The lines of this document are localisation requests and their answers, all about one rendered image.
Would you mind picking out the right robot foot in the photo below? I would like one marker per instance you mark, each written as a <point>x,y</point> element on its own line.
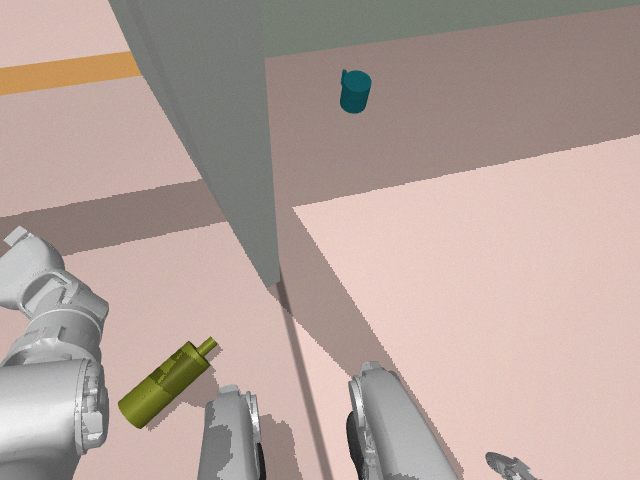
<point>354,446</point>

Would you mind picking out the right robot hand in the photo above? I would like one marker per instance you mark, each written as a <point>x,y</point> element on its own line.
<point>508,468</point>

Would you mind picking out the left robot hand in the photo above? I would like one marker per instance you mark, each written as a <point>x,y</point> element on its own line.
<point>29,255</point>

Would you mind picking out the left robot arm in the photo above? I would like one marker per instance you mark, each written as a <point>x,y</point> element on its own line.
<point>54,405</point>

